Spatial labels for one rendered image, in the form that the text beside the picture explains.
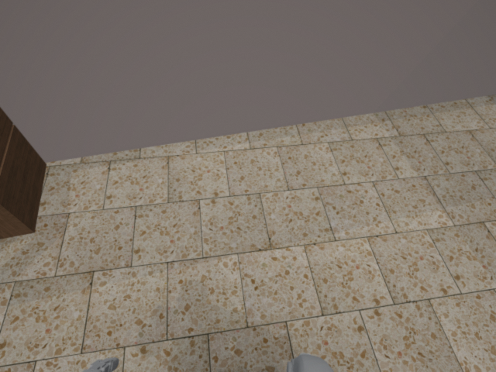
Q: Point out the cupboard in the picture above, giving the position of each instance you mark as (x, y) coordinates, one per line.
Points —
(22, 172)

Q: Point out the right robot thigh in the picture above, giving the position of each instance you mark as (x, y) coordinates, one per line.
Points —
(308, 363)

